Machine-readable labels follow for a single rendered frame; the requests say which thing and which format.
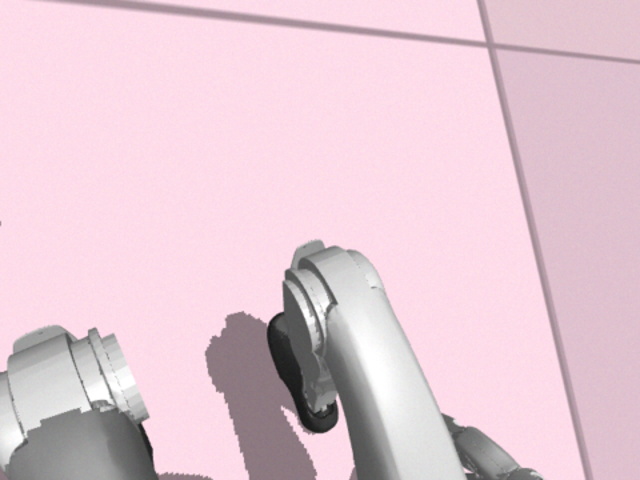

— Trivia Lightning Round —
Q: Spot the right robot hand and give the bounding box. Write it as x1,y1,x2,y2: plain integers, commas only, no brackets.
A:
441,413,522,480

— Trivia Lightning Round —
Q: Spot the right robot foot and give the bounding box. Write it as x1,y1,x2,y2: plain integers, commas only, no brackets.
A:
267,312,338,433

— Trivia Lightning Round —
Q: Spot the left robot foot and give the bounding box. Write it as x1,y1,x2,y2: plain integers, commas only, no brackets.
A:
138,423,154,466

